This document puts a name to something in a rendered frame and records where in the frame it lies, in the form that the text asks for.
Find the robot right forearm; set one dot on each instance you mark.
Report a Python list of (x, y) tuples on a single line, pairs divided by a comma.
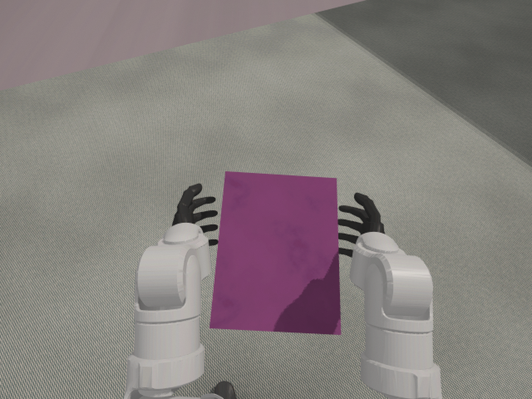
[(398, 311)]

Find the robot left hand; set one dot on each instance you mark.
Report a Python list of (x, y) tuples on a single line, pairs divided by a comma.
[(187, 205)]

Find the robot right hand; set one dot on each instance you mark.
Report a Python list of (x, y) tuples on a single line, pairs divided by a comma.
[(369, 215)]

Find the robot left forearm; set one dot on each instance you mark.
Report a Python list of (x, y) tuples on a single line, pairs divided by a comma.
[(167, 350)]

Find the carton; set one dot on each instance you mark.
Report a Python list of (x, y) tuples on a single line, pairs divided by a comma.
[(277, 266)]

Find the left robot foot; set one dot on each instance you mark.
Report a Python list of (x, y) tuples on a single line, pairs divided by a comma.
[(225, 389)]

